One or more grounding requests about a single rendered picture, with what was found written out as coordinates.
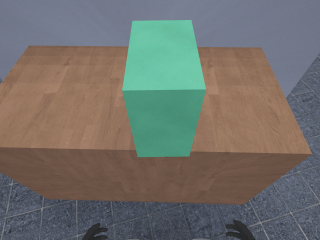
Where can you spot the left robot hand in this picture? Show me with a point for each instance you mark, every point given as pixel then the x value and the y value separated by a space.
pixel 94 230

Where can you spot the right robot hand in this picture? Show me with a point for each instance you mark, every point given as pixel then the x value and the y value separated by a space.
pixel 244 234

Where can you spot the carton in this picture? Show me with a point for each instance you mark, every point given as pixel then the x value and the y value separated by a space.
pixel 163 87

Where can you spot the pedestal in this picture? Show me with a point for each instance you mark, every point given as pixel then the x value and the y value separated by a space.
pixel 66 135

